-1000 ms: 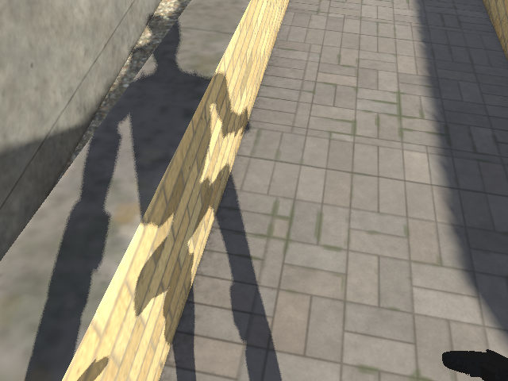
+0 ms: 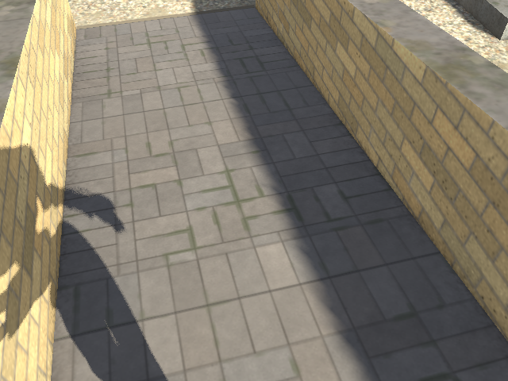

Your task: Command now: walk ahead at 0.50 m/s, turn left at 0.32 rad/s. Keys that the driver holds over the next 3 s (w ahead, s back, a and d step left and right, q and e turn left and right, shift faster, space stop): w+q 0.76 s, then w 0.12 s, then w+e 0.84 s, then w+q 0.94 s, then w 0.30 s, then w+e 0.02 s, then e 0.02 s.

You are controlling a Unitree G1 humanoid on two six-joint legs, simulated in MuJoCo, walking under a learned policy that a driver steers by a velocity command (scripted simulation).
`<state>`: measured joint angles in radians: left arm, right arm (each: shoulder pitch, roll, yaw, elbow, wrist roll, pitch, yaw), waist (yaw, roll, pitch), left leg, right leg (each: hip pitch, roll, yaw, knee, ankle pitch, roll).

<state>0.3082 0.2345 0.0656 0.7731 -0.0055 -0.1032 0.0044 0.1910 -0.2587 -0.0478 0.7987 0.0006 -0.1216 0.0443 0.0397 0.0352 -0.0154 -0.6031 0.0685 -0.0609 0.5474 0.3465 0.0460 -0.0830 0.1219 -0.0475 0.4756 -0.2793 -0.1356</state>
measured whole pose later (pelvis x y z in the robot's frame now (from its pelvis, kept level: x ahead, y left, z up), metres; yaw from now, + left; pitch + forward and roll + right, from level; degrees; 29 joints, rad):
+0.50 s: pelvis +0.29 +0.04 -0.05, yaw +17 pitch +3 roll +0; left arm 0.09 0.28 0.05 0.65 0.01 -0.11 0.00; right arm 0.35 -0.28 -0.07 0.76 0.03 -0.04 -0.03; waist -0.07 -0.02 0.00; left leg -0.20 -0.14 -0.20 0.54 -0.22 0.04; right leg -0.57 -0.02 0.15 0.52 0.18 0.04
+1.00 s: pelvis +0.54 +0.10 -0.08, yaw +30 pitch +3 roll -2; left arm 0.40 0.27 0.06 0.88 -0.03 -0.09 -0.01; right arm 0.11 -0.27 -0.06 0.65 0.00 -0.07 0.03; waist 0.11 0.05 0.00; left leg -0.59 0.07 -0.08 0.57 0.10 0.02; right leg -0.05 0.05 -0.06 0.36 -0.21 0.00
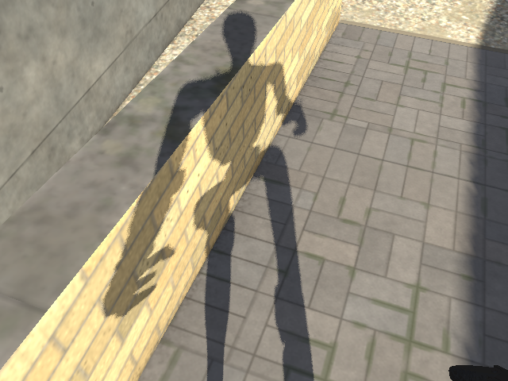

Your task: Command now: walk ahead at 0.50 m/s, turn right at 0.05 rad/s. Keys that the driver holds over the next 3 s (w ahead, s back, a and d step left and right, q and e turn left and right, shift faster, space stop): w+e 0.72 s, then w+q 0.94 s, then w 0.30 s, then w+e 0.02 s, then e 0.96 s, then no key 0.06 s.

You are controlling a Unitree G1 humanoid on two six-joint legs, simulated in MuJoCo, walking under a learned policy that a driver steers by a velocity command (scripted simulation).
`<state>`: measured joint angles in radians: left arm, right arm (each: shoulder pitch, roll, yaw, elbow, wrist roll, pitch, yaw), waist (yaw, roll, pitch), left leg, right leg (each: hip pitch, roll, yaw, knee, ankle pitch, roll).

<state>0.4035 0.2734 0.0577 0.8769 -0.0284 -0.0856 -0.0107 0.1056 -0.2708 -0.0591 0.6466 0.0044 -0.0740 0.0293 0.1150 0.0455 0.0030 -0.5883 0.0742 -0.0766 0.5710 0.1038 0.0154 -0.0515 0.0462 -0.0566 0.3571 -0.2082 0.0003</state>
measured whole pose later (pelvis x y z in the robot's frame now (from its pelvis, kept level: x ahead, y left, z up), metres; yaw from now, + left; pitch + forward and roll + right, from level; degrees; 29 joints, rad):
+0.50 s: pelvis +0.27 -0.02 -0.05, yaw -15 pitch +2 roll +4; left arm 0.13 0.29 0.07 0.71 -0.02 -0.05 -0.05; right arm 0.35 -0.30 -0.08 0.85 0.02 -0.09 -0.02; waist -0.07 -0.04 0.00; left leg -0.02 0.01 0.20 0.44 -0.30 0.00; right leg -0.58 -0.06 0.05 0.57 0.20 -0.05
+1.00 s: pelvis +0.54 -0.14 -0.09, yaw -23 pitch +2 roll -2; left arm 0.35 0.26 0.06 0.80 -0.01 -0.08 0.01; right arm 0.13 -0.27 -0.04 0.75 -0.01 -0.12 0.06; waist 0.06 0.04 -0.01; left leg -0.55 0.02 -0.04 0.46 0.32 0.06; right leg -0.08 0.14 0.05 0.51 -0.32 -0.11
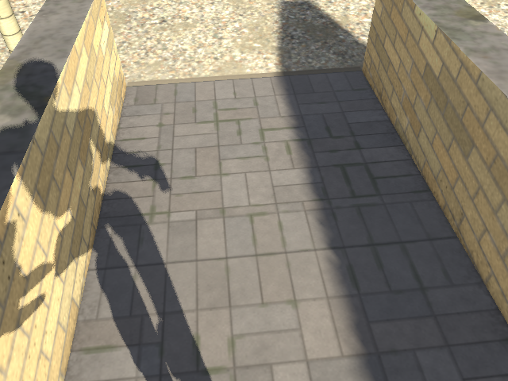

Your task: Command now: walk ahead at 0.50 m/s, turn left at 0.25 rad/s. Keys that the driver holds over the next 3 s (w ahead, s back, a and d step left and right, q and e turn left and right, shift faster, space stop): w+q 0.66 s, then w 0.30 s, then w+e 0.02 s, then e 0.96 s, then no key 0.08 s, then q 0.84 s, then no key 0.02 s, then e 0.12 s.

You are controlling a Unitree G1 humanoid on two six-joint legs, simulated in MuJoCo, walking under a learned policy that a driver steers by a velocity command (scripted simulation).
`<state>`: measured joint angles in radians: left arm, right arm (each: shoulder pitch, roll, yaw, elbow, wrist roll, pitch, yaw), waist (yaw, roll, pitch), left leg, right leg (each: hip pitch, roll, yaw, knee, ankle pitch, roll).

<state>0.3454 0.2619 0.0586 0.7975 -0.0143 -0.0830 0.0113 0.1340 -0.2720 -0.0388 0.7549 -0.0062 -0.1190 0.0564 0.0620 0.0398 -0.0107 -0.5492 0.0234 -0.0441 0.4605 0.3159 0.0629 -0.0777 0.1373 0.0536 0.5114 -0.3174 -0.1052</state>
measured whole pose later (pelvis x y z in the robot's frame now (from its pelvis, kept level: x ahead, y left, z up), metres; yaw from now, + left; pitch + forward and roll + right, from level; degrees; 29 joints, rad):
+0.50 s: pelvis +0.31 +0.03 -0.05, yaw +17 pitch +3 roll +1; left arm 0.06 0.27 0.04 0.64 0.01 -0.12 -0.01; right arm 0.43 -0.27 -0.07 0.79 0.03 -0.02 -0.03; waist -0.09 -0.03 -0.02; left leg -0.17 -0.17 -0.25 0.59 -0.30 0.06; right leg -0.49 0.02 0.16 0.44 0.17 0.03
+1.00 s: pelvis +0.55 +0.11 -0.09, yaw +28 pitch +3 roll -3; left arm 0.42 0.30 0.06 0.88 -0.03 -0.07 -0.02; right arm 0.07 -0.27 -0.04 0.64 0.00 -0.08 0.04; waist 0.13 0.04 0.00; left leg -0.51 0.05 -0.05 0.48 0.06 0.05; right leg -0.02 0.04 -0.03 0.38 -0.28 0.03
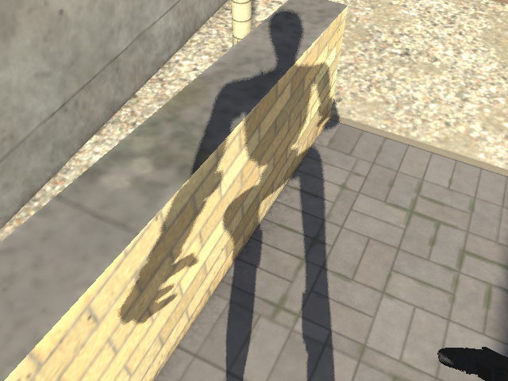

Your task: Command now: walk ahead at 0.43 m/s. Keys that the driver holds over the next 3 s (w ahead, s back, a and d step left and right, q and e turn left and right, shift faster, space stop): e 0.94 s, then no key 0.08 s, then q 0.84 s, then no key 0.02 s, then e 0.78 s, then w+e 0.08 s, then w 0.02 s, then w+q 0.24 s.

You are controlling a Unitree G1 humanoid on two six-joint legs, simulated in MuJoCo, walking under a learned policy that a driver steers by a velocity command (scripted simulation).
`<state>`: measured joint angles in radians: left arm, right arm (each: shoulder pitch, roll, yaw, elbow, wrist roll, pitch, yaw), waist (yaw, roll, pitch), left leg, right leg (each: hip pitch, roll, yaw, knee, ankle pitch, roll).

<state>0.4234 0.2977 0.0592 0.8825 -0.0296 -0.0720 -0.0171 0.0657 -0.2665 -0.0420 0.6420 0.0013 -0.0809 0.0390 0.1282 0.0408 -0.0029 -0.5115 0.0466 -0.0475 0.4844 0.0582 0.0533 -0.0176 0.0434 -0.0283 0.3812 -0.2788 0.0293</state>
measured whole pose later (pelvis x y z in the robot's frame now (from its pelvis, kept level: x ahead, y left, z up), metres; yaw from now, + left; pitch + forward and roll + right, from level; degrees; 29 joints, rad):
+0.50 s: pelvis +0.17 -0.02 -0.04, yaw -13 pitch +2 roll +4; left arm 0.19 0.29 0.08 0.68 0.00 -0.02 -0.04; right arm 0.22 -0.29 -0.08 0.81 0.00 -0.02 -0.05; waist -0.01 -0.03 -0.01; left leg -0.23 0.05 0.21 0.63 -0.27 0.02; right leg -0.39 -0.03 0.03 0.52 0.05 -0.03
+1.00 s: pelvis +0.21 -0.02 -0.04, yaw -31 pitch +3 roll +0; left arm 0.22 0.29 0.08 0.61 -0.02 0.05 0.05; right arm 0.14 -0.28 -0.07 0.79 0.00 -0.02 -0.02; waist 0.02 -0.02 0.00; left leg -0.33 -0.06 -0.13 0.58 -0.21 -0.05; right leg -0.34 0.17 0.30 0.45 0.02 0.00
